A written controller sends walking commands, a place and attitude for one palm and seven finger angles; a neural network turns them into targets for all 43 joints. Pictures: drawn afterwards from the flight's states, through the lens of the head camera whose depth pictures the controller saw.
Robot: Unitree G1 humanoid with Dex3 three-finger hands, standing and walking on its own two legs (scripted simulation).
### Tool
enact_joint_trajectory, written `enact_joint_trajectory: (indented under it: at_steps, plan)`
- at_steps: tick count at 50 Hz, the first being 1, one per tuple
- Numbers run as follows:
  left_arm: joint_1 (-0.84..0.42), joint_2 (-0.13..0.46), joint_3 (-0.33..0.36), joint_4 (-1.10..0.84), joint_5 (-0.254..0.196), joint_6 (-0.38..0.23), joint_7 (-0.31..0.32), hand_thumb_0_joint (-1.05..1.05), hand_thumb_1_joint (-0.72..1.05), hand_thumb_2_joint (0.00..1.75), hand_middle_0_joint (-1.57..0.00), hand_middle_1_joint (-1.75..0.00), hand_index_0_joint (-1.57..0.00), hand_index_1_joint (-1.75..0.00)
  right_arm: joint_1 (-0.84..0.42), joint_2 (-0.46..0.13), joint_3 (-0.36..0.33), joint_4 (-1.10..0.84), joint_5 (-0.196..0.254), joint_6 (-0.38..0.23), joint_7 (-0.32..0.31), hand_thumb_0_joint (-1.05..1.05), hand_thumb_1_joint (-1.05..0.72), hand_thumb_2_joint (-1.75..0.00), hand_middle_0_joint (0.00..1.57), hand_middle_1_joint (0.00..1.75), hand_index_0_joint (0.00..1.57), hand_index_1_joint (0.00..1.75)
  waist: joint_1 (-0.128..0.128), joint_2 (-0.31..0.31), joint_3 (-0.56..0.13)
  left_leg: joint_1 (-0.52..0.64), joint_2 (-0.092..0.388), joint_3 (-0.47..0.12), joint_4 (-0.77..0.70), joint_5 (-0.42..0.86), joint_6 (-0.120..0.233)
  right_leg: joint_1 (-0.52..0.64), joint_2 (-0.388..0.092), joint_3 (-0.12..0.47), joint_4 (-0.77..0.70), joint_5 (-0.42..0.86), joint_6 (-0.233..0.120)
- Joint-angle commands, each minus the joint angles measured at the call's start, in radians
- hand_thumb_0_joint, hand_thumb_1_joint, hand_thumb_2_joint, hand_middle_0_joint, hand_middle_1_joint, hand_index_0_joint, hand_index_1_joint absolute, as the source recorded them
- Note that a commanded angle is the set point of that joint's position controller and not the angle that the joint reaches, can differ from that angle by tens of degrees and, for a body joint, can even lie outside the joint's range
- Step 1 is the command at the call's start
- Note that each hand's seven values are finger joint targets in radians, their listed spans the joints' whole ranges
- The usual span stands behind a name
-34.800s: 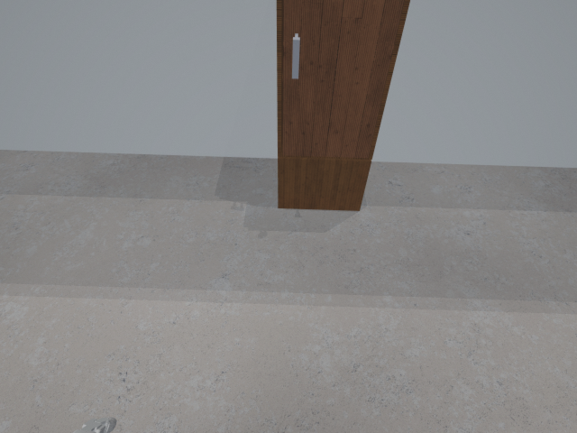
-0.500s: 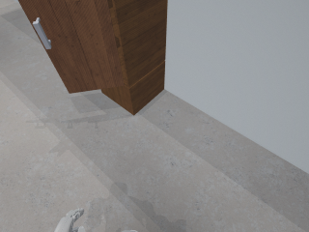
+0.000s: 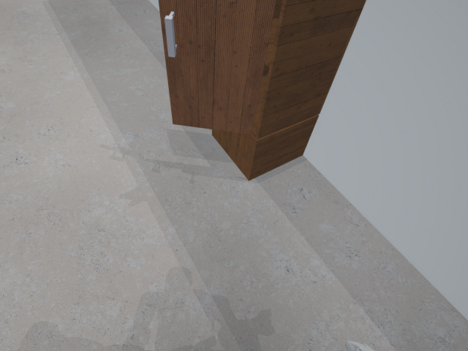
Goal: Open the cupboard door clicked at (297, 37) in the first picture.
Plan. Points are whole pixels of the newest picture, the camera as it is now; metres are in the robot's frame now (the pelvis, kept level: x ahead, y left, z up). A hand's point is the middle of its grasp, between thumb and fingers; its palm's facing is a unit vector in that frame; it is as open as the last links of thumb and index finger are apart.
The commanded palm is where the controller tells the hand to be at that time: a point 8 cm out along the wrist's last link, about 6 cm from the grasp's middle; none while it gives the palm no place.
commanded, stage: take the last steps up to it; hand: left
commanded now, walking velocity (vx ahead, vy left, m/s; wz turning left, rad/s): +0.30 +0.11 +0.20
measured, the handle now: (172, 34) +1.00 +0.31 +0.01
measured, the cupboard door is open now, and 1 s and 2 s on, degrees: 52 52 52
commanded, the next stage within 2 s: come to a stop and stand still in 1.32 s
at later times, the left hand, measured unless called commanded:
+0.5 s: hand (154, 324) +0.18 +0.16 -0.15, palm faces +0.09 -0.97 -0.20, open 7.4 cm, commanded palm none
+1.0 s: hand (118, 319) +0.18 +0.24 -0.18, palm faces +0.21 -0.97 -0.14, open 7.4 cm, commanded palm none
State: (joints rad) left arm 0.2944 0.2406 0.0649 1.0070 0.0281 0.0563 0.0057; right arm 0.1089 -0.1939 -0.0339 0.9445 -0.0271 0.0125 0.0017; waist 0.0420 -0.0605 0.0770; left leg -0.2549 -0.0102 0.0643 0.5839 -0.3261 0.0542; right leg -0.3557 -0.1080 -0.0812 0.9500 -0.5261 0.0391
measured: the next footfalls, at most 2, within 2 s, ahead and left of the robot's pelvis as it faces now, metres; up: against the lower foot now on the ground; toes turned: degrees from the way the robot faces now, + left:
right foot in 0.38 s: +0.16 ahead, -0.11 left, +0.00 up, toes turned -3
left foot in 0.88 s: +0.36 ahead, +0.19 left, +0.00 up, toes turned +15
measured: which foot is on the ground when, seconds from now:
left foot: down 0.00-0.40, up 0.42-0.86, down 0.88-1.00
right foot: up 0.00-0.36, down 0.38-0.88, up 0.90-1.00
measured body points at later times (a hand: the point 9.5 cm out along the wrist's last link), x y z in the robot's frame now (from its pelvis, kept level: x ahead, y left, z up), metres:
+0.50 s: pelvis +0.11 -0.02 +0.01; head +0.12 -0.04 +0.45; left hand +0.17 +0.21 -0.13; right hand +0.06 -0.25 -0.16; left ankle +0.03 +0.09 -0.67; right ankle +0.12 -0.11 -0.73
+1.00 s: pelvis +0.27 +0.09 +0.00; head +0.29 +0.11 +0.45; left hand +0.17 +0.30 -0.17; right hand +0.41 -0.12 -0.14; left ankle +0.32 +0.18 -0.73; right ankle +0.19 -0.05 -0.64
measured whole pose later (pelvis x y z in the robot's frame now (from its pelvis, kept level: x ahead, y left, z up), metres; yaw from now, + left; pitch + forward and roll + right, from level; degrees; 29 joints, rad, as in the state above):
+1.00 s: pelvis +0.27 +0.09 +0.00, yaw +6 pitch -1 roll +0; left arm 0.38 0.15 0.05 1.14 0.03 -0.01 0.00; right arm 0.13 -0.15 -0.03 0.99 -0.03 -0.07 0.00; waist 0.05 -0.04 0.07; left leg -0.33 0.01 0.17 0.56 -0.22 0.07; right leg -0.36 -0.11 -0.05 1.18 -0.43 -0.01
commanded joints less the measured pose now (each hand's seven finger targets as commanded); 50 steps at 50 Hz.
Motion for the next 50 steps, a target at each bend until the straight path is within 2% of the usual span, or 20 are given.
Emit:
enact_joint_trajectory:
  at_steps: [1,5,13,17,18,19,20,21,24,27,31,39,40,42,43,44,45,46,48,50]
  plan:
    - [-0.089,0.058,0.014,-0.098,0.003,-0.048,-0.020,0.00,0.90,0.90,-0.20,-0.30,-0.20,-0.30,0.127,-0.173,-0.030,-0.014,0.001,-0.031,-0.029,0.00,-0.90,-0.90,0.20,0.30,0.20,0.30,-0.057,0.204,-0.030,0.133,0.253,-0.331,-0.359,0.091,0.126,-0.255,-0.003,0.063,0.206,0.127,-0.011]
    - [-0.067,0.046,0.007,-0.080,0.001,-0.059,-0.026,0.00,0.90,0.90,-0.20,-0.30,-0.20,-0.30,0.189,-0.153,-0.025,0.010,0.010,-0.055,-0.028,0.00,-0.90,-0.90,0.20,0.30,0.20,0.30,-0.049,0.176,-0.062,0.209,0.218,-0.265,-0.366,0.207,0.135,-0.261,0.007,0.036,0.143,0.199,0.001]
    - [-0.193,0.005,-0.012,-0.128,-0.001,-0.076,-0.029,0.00,0.90,0.90,-0.20,-0.30,-0.20,-0.30,0.283,-0.128,-0.025,0.070,0.000,-0.063,-0.024,0.00,-0.90,-0.90,0.20,0.30,0.20,0.30,-0.074,0.173,0.005,0.155,0.227,-0.269,-0.385,0.144,0.165,-0.140,0.025,0.002,-0.216,0.195,-0.009]
    - [-0.067,0.021,0.001,-0.078,-0.003,-0.088,-0.026,0.00,0.90,0.90,-0.20,-0.30,-0.20,-0.30,0.260,-0.122,-0.019,0.092,0.004,-0.061,-0.024,0.00,-0.90,-0.90,0.20,0.30,0.20,0.30,0.000,0.107,-0.015,-0.009,0.170,-0.220,-0.259,0.089,0.109,0.185,0.066,-0.016,-0.422,0.286,-0.027]
    - [0.025,0.055,0.015,-0.050,-0.001,-0.096,-0.021,0.00,0.90,0.90,-0.20,-0.30,-0.20,-0.30,0.253,-0.101,-0.016,0.093,0.011,-0.065,-0.022,0.00,-0.90,-0.90,0.20,0.30,0.20,0.30,0.040,0.046,-0.038,-0.120,0.108,-0.169,-0.127,0.032,0.070,0.359,0.025,0.054,-0.492,0.262,-0.044]
    - [0.139,0.137,0.031,-0.016,0.006,-0.107,-0.013,0.00,0.90,0.90,-0.20,-0.30,-0.20,-0.30,0.265,-0.059,-0.011,0.081,0.020,-0.070,-0.014,0.00,-0.90,-0.90,0.20,0.30,0.20,0.30,0.079,-0.146,-0.094,-0.298,-0.001,-0.065,0.118,-0.099,0.014,0.544,-0.180,0.314,-0.600,0.106,-0.114]
    - [0.216,0.196,0.044,-0.001,0.001,-0.103,-0.004,0.00,0.90,0.90,-0.20,-0.30,-0.20,-0.30,0.242,-0.074,-0.018,0.045,0.015,-0.063,-0.008,0.00,-0.90,-0.90,0.20,0.30,0.20,0.30,0.096,-0.267,-0.095,-0.406,-0.042,-0.026,0.373,-0.287,-0.012,0.544,-0.389,0.598,-0.762,-0.005,-0.208]
    - [0.183,0.167,0.037,-0.010,-0.010,-0.099,0.002,0.00,0.90,0.90,-0.20,-0.30,-0.20,-0.30,0.199,-0.101,-0.031,0.042,0.003,-0.057,-0.002,0.00,-0.90,-0.90,0.20,0.30,0.20,0.30,0.080,-0.124,-0.010,-0.438,0.016,-0.087,0.498,-0.220,-0.016,0.419,-0.389,0.586,-0.814,-0.095,-0.235]
    - [0.031,0.034,-0.001,-0.034,-0.014,-0.122,0.005,0.00,0.90,0.90,-0.20,-0.30,-0.20,-0.30,0.212,-0.046,-0.030,0.089,0.000,-0.040,0.008,0.00,-0.90,-0.90,0.20,0.30,0.20,0.30,-0.017,-0.070,0.068,-0.368,0.093,-0.110,0.550,0.051,-0.041,0.186,-0.259,0.323,-0.825,0.093,-0.162]
    - [0.058,-0.005,-0.009,-0.008,-0.015,-0.140,0.006,0.00,0.90,0.90,-0.20,-0.30,-0.20,-0.30,0.257,-0.004,-0.023,0.116,-0.001,-0.027,0.015,0.00,-0.90,-0.90,0.20,0.30,0.20,0.30,-0.041,-0.055,0.024,-0.324,0.102,-0.062,0.476,0.132,-0.074,0.197,-0.189,0.122,-0.808,0.381,-0.139]
    - [0.108,0.018,-0.004,0.033,-0.013,-0.153,0.007,0.00,0.90,0.90,-0.20,-0.30,-0.20,-0.30,0.179,0.006,-0.024,0.083,0.002,-0.023,0.024,0.00,-0.90,-0.90,0.20,0.30,0.20,0.30,-0.027,-0.022,0.001,-0.367,0.111,-0.027,0.346,0.165,-0.097,0.289,-0.191,0.060,-0.786,0.565,-0.161]
    - [0.156,0.056,0.000,0.095,0.000,-0.138,0.012,0.00,0.90,0.90,-0.20,-0.30,-0.20,-0.30,0.001,-0.001,-0.017,0.018,0.007,-0.050,0.039,0.00,-0.90,-0.90,0.20,0.30,0.20,0.30,0.004,-0.130,0.041,-0.244,0.075,0.037,0.047,0.118,-0.064,0.314,-0.221,0.033,-0.689,0.658,-0.149]
    - [0.155,0.060,0.002,0.101,0.001,-0.135,0.012,0.00,0.90,0.90,-0.20,-0.30,-0.20,-0.30,0.019,-0.012,-0.020,0.023,0.006,-0.055,0.037,0.00,-0.90,-0.90,0.20,0.30,0.20,0.30,-0.012,-0.110,0.029,-0.166,0.057,0.050,0.003,0.111,-0.056,0.282,-0.219,0.034,-0.648,0.661,-0.143]
    - [0.125,0.054,0.005,0.093,-0.005,-0.128,0.010,0.00,0.90,0.90,-0.20,-0.30,-0.20,-0.30,0.224,-0.073,-0.033,0.086,-0.002,-0.066,0.022,0.00,-0.90,-0.90,0.20,0.30,0.20,0.30,-0.114,-0.001,-0.061,0.155,0.026,0.065,-0.107,0.152,-0.039,0.169,-0.148,-0.042,-0.395,0.670,-0.109]
    - [0.165,0.013,-0.001,0.083,-0.012,-0.123,0.005,0.00,0.90,0.90,-0.20,-0.30,-0.20,-0.30,0.353,-0.171,-0.056,0.115,-0.012,-0.074,0.008,0.00,-0.90,-0.90,0.20,0.30,0.20,0.30,-0.153,0.192,-0.181,0.371,0.205,-0.137,-0.128,0.162,0.015,0.007,-0.046,-0.096,-0.159,0.384,-0.065]
    - [0.172,-0.028,-0.012,0.054,-0.018,-0.122,0.001,0.00,0.90,0.90,-0.20,-0.30,-0.20,-0.30,0.442,-0.252,-0.075,0.128,-0.010,-0.070,-0.008,0.00,-0.90,-0.90,0.20,0.30,0.20,0.30,-0.167,0.391,-0.267,0.480,0.394,-0.433,-0.240,0.192,0.107,-0.163,0.072,-0.089,0.135,-0.062,-0.042]
    - [0.089,-0.019,-0.016,0.020,-0.015,-0.119,0.005,0.00,0.90,0.90,-0.20,-0.30,-0.20,-0.30,0.429,-0.251,-0.072,0.127,-0.002,-0.061,-0.018,0.00,-0.90,-0.90,0.20,0.30,0.20,0.30,-0.166,0.293,-0.211,0.409,0.432,-0.460,-0.296,0.162,0.149,-0.234,0.042,0.016,0.292,-0.066,-0.067]
    - [0.050,-0.022,-0.012,0.018,-0.012,-0.117,0.007,0.00,0.90,0.90,-0.20,-0.30,-0.20,-0.30,0.340,-0.203,-0.058,0.108,-0.001,-0.064,-0.020,0.00,-0.90,-0.90,0.20,0.30,0.20,0.30,-0.133,0.225,-0.151,0.284,0.405,-0.395,-0.326,0.106,0.140,-0.256,0.008,0.044,0.349,0.005,-0.075]
    - [0.053,-0.036,-0.007,0.039,-0.004,-0.103,-0.003,0.00,0.90,0.90,-0.20,-0.30,-0.20,-0.30,0.201,-0.114,-0.031,0.060,0.001,-0.073,-0.022,0.00,-0.90,-0.90,0.20,0.30,0.20,0.30,-0.071,0.173,-0.028,0.063,0.359,-0.270,-0.377,0.040,0.111,-0.226,-0.039,0.071,0.334,0.137,-0.065]
    - [0.102,-0.056,-0.008,0.057,0.003,-0.090,-0.009,0.00,0.90,0.90,-0.20,-0.30,-0.20,-0.30,0.190,-0.079,-0.019,0.063,0.002,-0.087,-0.025,0.00,-0.90,-0.90,0.20,0.30,0.20,0.30,-0.035,0.152,-0.020,-0.002,0.312,-0.180,-0.403,0.102,0.086,-0.170,-0.037,0.066,0.275,0.200,-0.057]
